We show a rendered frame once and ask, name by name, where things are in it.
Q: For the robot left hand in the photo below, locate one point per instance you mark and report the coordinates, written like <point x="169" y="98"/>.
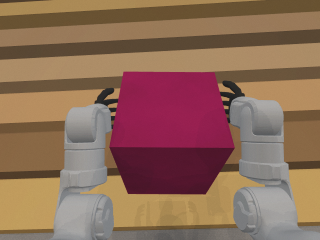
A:
<point x="102" y="96"/>

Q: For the left robot forearm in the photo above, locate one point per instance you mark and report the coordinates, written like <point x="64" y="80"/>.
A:
<point x="85" y="132"/>

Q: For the robot right upper arm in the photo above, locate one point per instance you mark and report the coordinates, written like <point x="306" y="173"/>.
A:
<point x="268" y="213"/>

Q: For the right robot forearm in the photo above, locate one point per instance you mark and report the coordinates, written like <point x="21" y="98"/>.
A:
<point x="261" y="124"/>

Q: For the robot left upper arm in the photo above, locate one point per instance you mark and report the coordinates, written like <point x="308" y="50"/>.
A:
<point x="84" y="217"/>

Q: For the robot right hand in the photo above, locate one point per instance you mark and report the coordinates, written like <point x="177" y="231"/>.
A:
<point x="231" y="96"/>

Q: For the carton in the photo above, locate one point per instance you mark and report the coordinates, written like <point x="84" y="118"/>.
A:
<point x="170" y="133"/>

